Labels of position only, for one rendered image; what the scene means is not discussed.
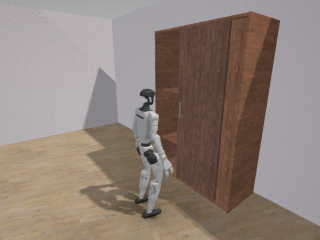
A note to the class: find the right robot upper arm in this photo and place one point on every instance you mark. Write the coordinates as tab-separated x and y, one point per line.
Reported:
154	119

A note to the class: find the left robot thigh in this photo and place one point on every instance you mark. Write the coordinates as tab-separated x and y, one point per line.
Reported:
146	172

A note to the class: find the handle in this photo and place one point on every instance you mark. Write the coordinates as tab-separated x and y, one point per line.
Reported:
226	119
180	103

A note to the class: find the robot right forearm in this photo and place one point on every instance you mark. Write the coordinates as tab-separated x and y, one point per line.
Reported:
159	148

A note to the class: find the left robot upper arm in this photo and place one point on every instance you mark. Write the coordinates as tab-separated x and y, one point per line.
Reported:
134	125

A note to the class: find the robot torso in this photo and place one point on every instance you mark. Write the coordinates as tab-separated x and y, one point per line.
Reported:
144	132

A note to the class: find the right robot hand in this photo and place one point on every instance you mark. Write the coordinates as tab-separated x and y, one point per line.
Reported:
167	165

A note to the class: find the left robot hand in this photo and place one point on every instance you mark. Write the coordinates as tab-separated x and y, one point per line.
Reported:
137	144

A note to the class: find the wardrobe door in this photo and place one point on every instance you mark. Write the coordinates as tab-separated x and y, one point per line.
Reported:
232	91
202	78

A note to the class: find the robot left forearm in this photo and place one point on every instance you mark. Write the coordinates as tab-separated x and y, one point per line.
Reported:
136	135

